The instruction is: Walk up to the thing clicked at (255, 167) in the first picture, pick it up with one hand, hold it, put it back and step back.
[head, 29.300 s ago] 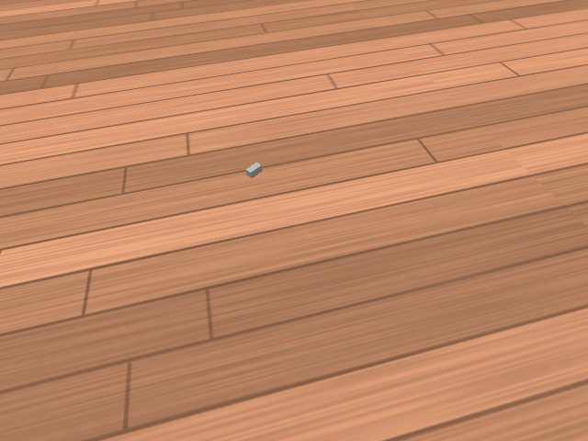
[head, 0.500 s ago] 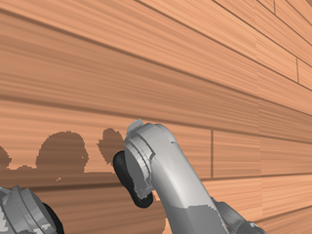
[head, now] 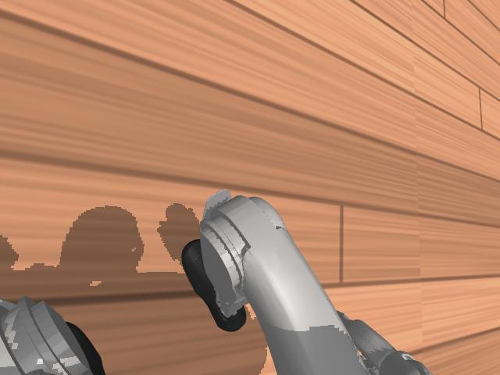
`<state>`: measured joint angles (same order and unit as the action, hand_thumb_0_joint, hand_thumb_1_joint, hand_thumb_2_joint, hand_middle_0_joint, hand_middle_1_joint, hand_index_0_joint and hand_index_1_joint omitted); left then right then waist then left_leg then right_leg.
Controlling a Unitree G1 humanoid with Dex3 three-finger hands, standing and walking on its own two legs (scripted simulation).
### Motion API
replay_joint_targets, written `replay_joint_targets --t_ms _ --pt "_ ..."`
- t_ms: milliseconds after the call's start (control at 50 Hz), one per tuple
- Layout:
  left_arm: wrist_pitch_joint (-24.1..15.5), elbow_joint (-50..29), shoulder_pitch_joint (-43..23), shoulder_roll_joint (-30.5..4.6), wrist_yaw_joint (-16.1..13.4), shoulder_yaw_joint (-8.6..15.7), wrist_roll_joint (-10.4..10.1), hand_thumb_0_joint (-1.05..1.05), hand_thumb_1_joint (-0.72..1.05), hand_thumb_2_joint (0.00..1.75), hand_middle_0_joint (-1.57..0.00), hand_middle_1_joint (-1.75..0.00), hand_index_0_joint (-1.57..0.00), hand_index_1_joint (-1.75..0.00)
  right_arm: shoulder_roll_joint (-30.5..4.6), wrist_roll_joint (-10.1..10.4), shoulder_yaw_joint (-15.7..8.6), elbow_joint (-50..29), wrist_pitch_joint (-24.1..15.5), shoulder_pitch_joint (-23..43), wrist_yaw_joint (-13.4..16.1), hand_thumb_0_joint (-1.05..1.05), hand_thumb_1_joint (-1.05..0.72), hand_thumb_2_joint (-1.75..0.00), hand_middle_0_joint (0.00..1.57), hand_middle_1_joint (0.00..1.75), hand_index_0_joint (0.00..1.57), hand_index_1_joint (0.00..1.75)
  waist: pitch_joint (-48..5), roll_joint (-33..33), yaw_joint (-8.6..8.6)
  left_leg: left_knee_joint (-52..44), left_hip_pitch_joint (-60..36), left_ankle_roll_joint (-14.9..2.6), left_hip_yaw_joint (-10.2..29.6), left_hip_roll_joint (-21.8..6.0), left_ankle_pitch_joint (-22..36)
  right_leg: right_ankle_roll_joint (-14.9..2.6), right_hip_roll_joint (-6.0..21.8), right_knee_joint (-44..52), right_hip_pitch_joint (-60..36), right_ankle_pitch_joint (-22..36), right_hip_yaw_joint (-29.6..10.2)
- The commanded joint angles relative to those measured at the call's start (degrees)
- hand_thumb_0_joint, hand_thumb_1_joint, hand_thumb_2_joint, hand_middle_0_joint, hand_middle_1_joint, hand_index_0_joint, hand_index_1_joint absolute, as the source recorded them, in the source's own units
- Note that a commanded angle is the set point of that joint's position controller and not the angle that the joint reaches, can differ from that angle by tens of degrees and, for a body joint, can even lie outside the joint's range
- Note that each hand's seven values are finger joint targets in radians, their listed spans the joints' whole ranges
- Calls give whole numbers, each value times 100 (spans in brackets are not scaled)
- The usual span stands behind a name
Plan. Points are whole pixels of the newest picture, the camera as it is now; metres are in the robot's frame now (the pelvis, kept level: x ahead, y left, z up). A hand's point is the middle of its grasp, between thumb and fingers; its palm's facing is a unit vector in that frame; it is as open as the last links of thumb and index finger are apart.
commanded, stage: close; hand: left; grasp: from above
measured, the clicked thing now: out of the picture +0.50 +0.36 -0.29
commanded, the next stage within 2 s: settle in 0.88 s
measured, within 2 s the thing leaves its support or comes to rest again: leaves its support in 1.20 s
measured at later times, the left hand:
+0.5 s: hand out of the picture +0.48 +0.35 -0.25, palm faces -0.46 -0.12 -0.88, open 6.9 cm
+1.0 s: hand out of the picture +0.48 +0.35 -0.25, palm faces -0.45 -0.12 -0.88, open 6.7 cm
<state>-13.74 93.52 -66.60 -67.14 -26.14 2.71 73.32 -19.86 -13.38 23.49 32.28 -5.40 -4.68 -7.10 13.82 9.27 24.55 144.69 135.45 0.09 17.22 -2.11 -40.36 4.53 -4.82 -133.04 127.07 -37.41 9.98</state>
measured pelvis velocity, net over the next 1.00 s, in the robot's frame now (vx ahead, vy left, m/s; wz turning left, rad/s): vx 0.00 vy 0.00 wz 0.00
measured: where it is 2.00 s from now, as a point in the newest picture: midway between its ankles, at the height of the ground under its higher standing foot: (163, 342)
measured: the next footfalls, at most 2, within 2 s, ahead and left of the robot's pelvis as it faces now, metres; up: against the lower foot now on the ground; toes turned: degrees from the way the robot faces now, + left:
none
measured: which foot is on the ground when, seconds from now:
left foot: down 0.00-1.00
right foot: down 0.00-1.00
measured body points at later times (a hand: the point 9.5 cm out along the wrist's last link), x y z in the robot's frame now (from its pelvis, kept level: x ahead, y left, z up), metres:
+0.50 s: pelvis +0.00 +0.00 +0.00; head +0.30 +0.14 +0.30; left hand +0.50 +0.36 -0.20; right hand +0.05 -0.25 -0.06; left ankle +0.06 +0.13 -0.28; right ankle +0.12 -0.12 -0.28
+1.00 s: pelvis +0.00 +0.00 +0.00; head +0.30 +0.14 +0.30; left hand +0.50 +0.36 -0.20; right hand +0.06 -0.25 -0.06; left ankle +0.06 +0.13 -0.28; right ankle +0.12 -0.12 -0.28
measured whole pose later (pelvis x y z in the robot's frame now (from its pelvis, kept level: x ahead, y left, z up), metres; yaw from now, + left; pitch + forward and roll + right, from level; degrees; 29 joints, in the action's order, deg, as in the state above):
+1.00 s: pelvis +0.00 +0.00 +0.00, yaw +0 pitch +29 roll -17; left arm -12.9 93.5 -67.1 -67.3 -26.4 2.8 73.0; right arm -19.6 -13.5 23.8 32.4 -5.4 -4.3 -7.1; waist 13.5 8.9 24.6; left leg 144.8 136.0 -0.1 17.2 -2.1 -40.3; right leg 4.4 -4.5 -133.1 127.5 -37.3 10.1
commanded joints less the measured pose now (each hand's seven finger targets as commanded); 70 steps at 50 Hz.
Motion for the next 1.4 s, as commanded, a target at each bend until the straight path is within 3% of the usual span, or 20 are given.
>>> replay_joint_targets --t_ms 0,60,120,220,260,340,400,540,600,640,780,840,900,960,1040,1100,1180,1260,1320,1380 --pt "-20 -836 -1429 -1403 -286 136 -69 0 47 20 -81 -32 -84 -28 -1974 -32 -586 216 2 -1221 108 0 -89 -90 20 30 20 30 -3996 -3563 398 -1316 -3243 -2 -589 -278 1632 -559 -76 1094 -2095 1589 652" --pt "24 -362 -1172 -1019 -281 -73 -121 0 50 19 -83 -30 -87 -26 -1911 -30 -539 196 -3 -1135 105 0 -88 -90 20 30 20 30 -3606 -3350 519 -1344 -3088 0 -544 -288 1451 -555 -94 1117 -1914 1442 689" --pt "35 -834 -1464 -1431 -316 129 -58 0 56 16 -88 -28 -92 -24 -1926 -25 -532 186 -10 -1119 116 0 -89 -90 20 30 20 30 -3916 -3542 370 -1305 -3115 4 -594 -278 1547 -567 -63 1094 -2025 1548 639" --pt "131 -317 -1146 -1032 -266 -41 -117 0 60 11 -90 -25 -95 -20 -1898 -32 -557 193 2 -1163 83 0 -88 -89 20 30 20 30 -3608 -3297 485 -1380 -3037 -4 -548 -288 1523 -542 -100 1118 -1941 1513 693" --pt "81 -748 -1466 -1388 -270 132 -96 0 61 10 -92 -23 -96 -19 -1953 -26 -549 207 10 -1139 91 0 -89 -90 20 30 20 30 -3918 -3697 383 -1366 -3297 57 -501 -307 1724 -585 -43 1044 -1897 1584 675" --pt "88 -515 -1177 -1134 -202 56 -156 0 64 11 -94 -22 -99 -18 -1953 -38 -522 198 46 -1140 80 0 -89 -90 20 30 20 30 -3749 -3371 474 -1277 -3062 9 -535 -291 1754 -558 -72 1085 -1955 1650 702" --pt "42 -694 -1253 -1429 -178 184 -66 0 67 9 -97 -20 -101 -16 -1966 -44 -516 174 57 -1160 92 0 -89 -90 20 30 20 30 -3876 -3608 364 -1320 -3288 49 -489 -310 1842 -582 -48 1039 -1917 1634 700" --pt "-2 -757 -1322 -1390 -212 150 -130 0 75 9 -104 -18 -107 -14 -1935 -63 -503 173 73 -1135 123 0 -89 -90 20 30 20 30 -3904 -3549 385 -1358 -3211 26 -499 -314 1550 -568 -72 1080 -1952 1468 712" --pt "21 -478 -1163 -1109 -234 -5 -164 0 78 9 -106 -17 -110 -13 -1938 -40 -512 123 57 -1093 131 0 -89 -90 20 30 20 30 -3617 -3227 457 -1336 -2921 -12 -535 -279 1396 -559 -96 1120 -1944 1436 711" --pt "-19 -727 -1386 -1334 -275 124 -151 0 79 9 -108 -15 -111 -11 -1978 -48 -512 201 56 -1134 140 0 -89 -90 20 30 20 30 -3659 -3503 416 -1346 -3011 40 -506 -291 1414 -587 -67 1093 -1838 1413 717" --pt "66 -463 -1159 -1132 -260 -2 -142 0 84 9 -113 -12 -115 -9 -1921 -41 -513 178 43 -1087 115 0 -89 -90 20 30 20 30 -3600 -3292 471 -1328 -2946 -5 -539 -289 1430 -554 -85 1114 -1937 1457 687" --pt "61 -876 -1439 -1449 -276 193 -102 0 85 6 -113 -11 -116 -8 -1925 -42 -547 261 28 -1151 108 0 -89 -90 20 30 20 30 -3990 -3748 323 -1369 -3344 66 -497 -314 1707 -590 -36 1047 -1877 1566 676" --pt "130 -327 -1063 -987 -212 -22 -156 0 87 4 -114 -10 -117 -6 -1926 -25 -530 174 40 -1188 69 0 -89 -90 20 30 20 30 -3494 -3145 526 -1297 -2795 -13 -545 -264 1539 -549 -67 1087 -1925 1551 684" --pt "81 -927 -1435 -1449 -184 161 -108 0 87 7 -115 -10 -118 -7 -1949 -21 -532 198 17 -1205 98 0 -89 -90 20 30 20 30 -3856 -3574 382 -1316 -3120 19 -590 -269 1631 -576 -40 1103 -1999 1568 620" --pt "116 -632 -1248 -1254 -137 114 -173 0 80 5 -115 -10 -118 -7 -1974 -18 -558 138 75 -1164 103 0 -90 -90 20 30 20 30 -3734 -3408 424 -1335 -3000 24 -544 -275 1501 -593 -64 1109 -1909 1439 688" --pt "102 -1302 -1662 -1670 -73 299 -102 0 79 6 -115 -10 -118 -7 -1966 -23 -640 161 101 -1215 126 0 -91 -90 20 30 20 30 -4299 -3877 251 -1346 -3376 29 -608 -280 1661 -603 -62 1107 -2051 1542 628" --pt "206 -1006 -1207 -1370 47 290 -126 0 81 8 -117 -9 -119 -6 -1900 16 -708 164 148 -1297 76 0 -90 -90 20 30 20 30 -4253 -3690 243 -1313 -3282 7 -657 -261 1965 -588 -81 1107 -2187 1798 620" --pt "201 -1874 -1596 -1413 200 351 -132 0 81 5 -116 -9 -119 -6 -2001 34 -903 78 227 -1282 80 0 -90 -90 20 30 20 30 -4526 -4070 117 -1342 -3517 67 -668 -229 2116 -672 -39 1102 -2001 1815 629" --pt "264 -1706 -1355 -1187 374 367 -176 0 84 6 -117 -9 -121 -6 -2006 84 -1012 120 296 -1422 62 0 -90 -90 20 30 20 30 -4377 -3845 167 -1347 -3402 57 -681 -210 2046 -673 -23 1149 -1910 1726 608" --pt "283 -2306 -1566 -1098 595 312 -164 0 88 9 -122 -9 -125 -7 -1907 144 -1118 -4 349 -1392 51 0 -90 -90 20 30 20 30 -4653 -3979 -14 -1449 -3371 31 -780 -161 1833 -686 -12 1213 -2032 1608 531"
